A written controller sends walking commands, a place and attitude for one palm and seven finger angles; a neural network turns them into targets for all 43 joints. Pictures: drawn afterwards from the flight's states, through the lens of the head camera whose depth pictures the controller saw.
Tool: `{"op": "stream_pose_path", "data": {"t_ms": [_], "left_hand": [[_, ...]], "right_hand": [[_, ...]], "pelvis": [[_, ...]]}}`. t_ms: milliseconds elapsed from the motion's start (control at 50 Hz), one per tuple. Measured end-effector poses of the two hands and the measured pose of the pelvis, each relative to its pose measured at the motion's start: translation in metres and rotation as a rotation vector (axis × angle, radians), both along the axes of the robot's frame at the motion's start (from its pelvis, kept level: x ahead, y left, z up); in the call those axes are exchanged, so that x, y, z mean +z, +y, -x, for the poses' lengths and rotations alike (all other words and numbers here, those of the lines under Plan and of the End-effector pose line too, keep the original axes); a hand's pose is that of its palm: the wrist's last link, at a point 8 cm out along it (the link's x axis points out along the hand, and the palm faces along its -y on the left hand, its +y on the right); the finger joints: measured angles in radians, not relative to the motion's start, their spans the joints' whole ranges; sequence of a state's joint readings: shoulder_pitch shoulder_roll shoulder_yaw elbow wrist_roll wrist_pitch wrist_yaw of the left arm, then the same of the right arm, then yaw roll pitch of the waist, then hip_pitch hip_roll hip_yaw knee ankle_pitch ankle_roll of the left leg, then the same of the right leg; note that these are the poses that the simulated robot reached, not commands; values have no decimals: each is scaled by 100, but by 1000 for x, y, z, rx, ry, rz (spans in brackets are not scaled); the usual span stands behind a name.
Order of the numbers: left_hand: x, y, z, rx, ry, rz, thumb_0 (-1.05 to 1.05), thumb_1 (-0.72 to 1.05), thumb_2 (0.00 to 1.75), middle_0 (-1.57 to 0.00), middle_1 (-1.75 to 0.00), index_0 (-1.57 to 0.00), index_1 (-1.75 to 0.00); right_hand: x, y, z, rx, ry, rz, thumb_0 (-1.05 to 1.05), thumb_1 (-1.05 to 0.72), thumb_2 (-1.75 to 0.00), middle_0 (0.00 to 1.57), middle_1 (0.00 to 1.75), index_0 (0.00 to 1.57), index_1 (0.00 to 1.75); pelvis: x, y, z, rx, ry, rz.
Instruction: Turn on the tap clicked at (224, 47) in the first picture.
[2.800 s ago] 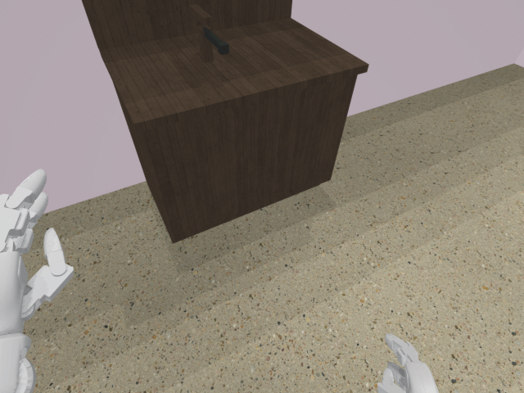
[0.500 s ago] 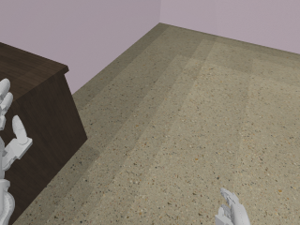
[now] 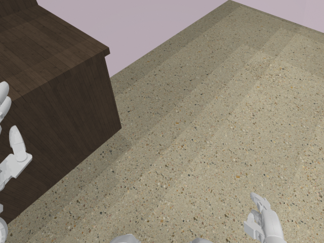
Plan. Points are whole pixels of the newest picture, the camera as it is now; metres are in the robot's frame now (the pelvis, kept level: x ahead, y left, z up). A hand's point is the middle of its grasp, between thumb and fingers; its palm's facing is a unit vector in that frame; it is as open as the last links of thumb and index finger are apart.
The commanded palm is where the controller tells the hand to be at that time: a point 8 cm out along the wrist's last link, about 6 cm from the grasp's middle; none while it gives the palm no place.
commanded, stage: turn to face it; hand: left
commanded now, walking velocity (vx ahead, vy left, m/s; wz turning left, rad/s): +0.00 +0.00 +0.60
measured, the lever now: out of the picture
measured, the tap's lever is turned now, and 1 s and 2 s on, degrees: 0 0 0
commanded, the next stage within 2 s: take the last steps up to it in 0.72 s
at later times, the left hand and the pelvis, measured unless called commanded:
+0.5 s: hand out of the picture +0.12 +0.22 +0.18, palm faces +0.61 -0.70 -0.38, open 7.4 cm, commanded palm +0.05 +0.25 +0.20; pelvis -0.02 -0.07 +0.02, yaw +17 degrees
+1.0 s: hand out of the picture -0.02 +0.22 +0.19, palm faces +0.76 -0.51 -0.40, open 7.4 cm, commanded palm -0.08 +0.23 +0.20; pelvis -0.09 -0.09 +0.01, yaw +28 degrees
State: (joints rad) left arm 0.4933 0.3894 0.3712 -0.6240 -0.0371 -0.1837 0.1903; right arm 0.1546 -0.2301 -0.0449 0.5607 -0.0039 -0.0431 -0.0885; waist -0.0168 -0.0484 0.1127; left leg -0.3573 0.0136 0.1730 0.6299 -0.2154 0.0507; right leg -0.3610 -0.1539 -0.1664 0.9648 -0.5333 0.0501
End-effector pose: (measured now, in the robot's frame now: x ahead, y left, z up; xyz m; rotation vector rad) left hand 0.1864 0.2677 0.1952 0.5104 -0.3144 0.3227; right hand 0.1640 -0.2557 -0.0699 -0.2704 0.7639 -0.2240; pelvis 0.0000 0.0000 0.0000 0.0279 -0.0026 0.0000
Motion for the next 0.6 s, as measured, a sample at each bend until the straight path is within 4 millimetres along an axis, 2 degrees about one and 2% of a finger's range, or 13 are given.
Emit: {"op": "stream_pose_path", "data": {"t_ms": [80, 160, 240, 340, 380, 480, 600], "left_hand": [[13, 7, 9, 9, -13, -43, 1, 89, 90, -21, -30, -22, -30], [28, 7, 34, 57, -15, -41, 1, 89, 90, -21, -30, -22, -30], [26, 3, 62, 154, 22, -21, 1, 89, 90, -21, -30, -21, -30], [8, -13, 89, 283, 50, 14, 1, 89, 90, -21, -30, -21, -30], [2, -19, 97, 314, 54, 64, 1, 89, 90, -21, -30, -21, -30], [0, -26, 114, 334, 63, 104, 1, 89, 90, -21, -30, -21, -30], [12, -14, 147, 356, -15, 39, 1, 89, 90, -21, -30, -22, -30]], "right_hand": [[13, 21, -15, 69, -36, -57, 1, -91, -90, 19, 29, 20, 30], [21, 37, -22, 145, -60, -112, 1, -90, -90, 20, 30, 20, 30], [15, 44, -26, 214, -60, -151, 1, -90, -90, 20, 30, 20, 30], [-7, 36, -31, 306, -37, -169, 1, -90, -90, 20, 30, 20, 30], [-11, 29, -30, 331, -7, -149, 1, -90, -90, 20, 30, 20, 30], [-1, 11, -27, 331, 26, -83, 1, -90, -90, 20, 30, 20, 30], [16, 8, -29, 361, -20, 9, 1, -90, -90, 20, 30, 20, 30]], "pelvis": [[9, -7, 2, 56, -4, 40], [18, -16, 2, 99, 6, 73], [19, -29, 3, 142, 6, 83], [7, -54, 12, 188, -7, 53], [9, -59, 16, 220, -19, 42], [18, -65, 22, 288, -21, 8], [14, -60, 36, 349, 4, 18]]}}
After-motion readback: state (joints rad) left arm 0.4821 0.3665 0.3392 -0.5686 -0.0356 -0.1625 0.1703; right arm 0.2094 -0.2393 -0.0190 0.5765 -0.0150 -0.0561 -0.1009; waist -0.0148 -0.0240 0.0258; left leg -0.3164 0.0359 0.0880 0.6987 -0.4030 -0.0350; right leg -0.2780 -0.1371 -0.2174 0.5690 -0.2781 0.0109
